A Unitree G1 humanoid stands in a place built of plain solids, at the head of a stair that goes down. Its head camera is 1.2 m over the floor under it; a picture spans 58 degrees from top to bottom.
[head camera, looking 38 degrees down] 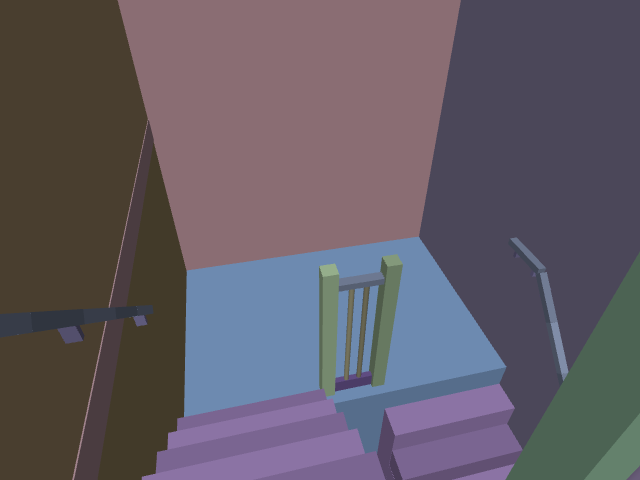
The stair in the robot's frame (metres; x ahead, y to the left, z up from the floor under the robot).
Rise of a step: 0.20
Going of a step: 0.20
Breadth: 0.90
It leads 13 degrees to the left of straight ahead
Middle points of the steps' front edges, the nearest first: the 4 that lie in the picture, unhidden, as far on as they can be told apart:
0.88 0.27 -0.61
1.08 0.32 -0.81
1.28 0.37 -1.01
1.47 0.41 -1.22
